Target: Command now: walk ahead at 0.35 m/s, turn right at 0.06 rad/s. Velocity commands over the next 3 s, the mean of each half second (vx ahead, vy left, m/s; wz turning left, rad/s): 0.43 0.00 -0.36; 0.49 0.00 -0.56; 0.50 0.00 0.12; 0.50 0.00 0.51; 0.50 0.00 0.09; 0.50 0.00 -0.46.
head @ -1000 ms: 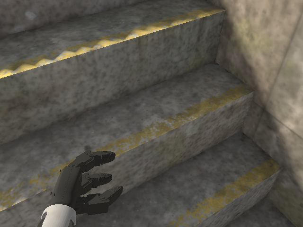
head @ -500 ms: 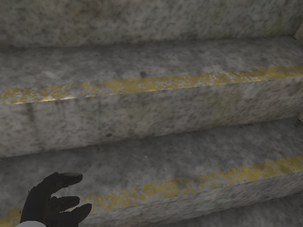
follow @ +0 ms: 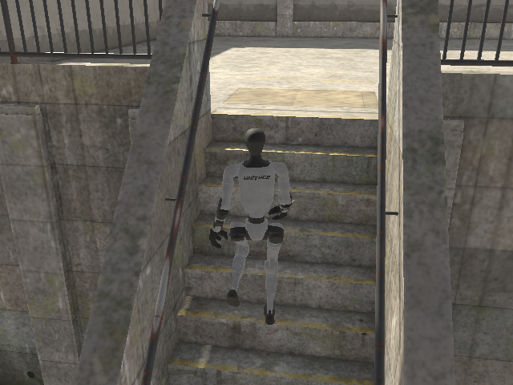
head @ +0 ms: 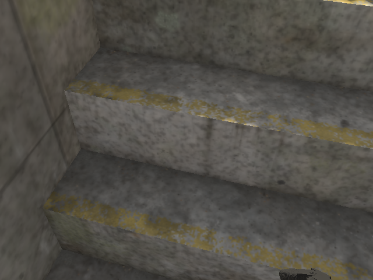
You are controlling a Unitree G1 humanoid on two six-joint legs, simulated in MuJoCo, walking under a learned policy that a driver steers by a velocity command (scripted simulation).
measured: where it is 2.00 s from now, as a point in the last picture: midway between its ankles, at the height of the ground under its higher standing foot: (274, 257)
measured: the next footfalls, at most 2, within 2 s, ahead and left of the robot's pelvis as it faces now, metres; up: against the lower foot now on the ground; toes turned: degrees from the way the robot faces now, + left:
left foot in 0.32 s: +0.13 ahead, +0.22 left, +0.00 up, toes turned -7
right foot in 0.88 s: +0.29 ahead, -0.13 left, +0.22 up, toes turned -32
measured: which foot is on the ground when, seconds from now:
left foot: up 0.00-0.30, down 0.32-0.90, up 0.92-1.00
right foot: down 0.00-0.30, up 0.32-0.86, down 0.88-1.00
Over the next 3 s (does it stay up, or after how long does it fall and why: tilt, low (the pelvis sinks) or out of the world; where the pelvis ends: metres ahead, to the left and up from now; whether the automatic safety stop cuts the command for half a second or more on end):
stays up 0.55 0.02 0.54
